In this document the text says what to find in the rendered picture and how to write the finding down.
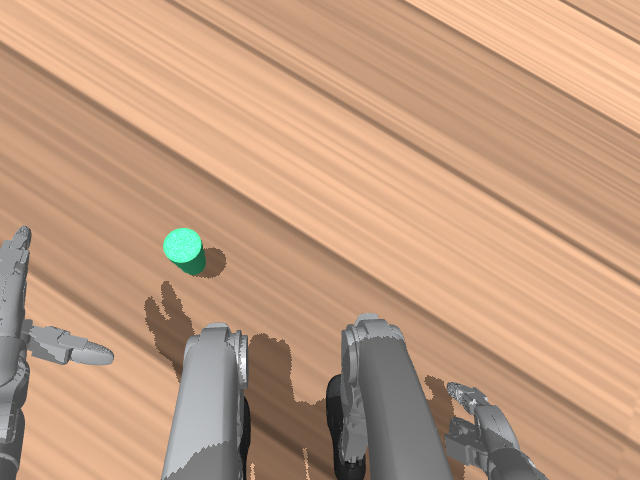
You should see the right robot foot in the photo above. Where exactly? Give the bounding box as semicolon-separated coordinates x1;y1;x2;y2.
326;374;366;480

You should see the cup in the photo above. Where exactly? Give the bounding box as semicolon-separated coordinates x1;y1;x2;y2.
163;228;206;275

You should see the left robot arm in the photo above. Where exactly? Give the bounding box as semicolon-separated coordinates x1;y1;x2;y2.
0;336;30;480

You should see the left robot hand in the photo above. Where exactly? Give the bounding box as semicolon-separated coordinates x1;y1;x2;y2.
0;226;114;365

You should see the right robot hand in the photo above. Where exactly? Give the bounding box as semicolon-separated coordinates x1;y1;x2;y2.
444;382;521;477

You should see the right robot arm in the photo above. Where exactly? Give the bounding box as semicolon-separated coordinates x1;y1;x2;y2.
487;448;548;480

